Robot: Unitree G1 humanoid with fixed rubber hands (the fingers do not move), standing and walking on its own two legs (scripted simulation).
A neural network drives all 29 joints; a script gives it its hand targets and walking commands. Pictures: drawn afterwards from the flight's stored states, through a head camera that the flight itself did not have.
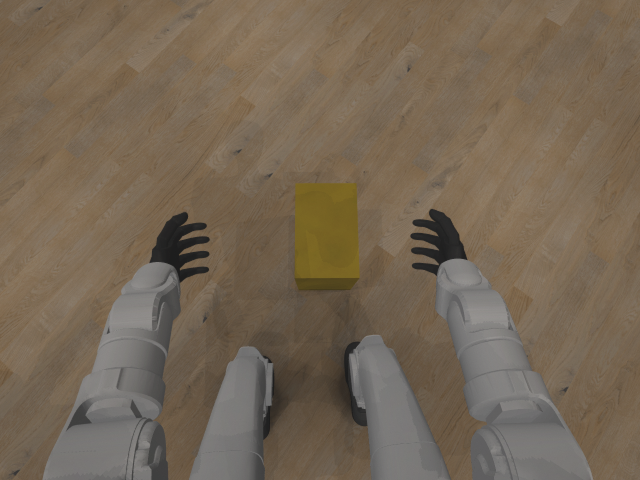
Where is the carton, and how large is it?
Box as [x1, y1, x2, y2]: [295, 183, 359, 289]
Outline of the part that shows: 295,183 295,280 298,288 350,289 359,277 356,183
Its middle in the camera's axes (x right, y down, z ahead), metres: +0.02 +0.01 +0.99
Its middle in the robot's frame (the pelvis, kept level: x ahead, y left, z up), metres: +0.50 -0.03 -0.56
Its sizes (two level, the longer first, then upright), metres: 0.223 0.143 0.235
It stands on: the floor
